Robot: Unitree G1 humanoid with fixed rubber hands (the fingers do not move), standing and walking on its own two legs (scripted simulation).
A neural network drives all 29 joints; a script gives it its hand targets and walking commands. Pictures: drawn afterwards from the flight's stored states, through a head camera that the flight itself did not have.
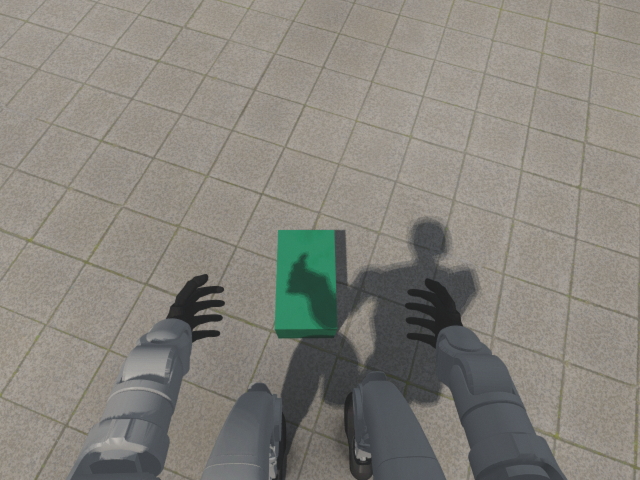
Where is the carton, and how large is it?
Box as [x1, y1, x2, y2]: [275, 230, 336, 337]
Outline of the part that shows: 278,230 275,304 275,330 278,337 333,337 336,330 333,230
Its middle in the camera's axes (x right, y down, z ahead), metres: -0.04 +0.13 +1.09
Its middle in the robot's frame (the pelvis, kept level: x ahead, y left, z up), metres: +0.51 +0.02 -0.62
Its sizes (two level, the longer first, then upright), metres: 0.272 0.156 0.140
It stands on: the floor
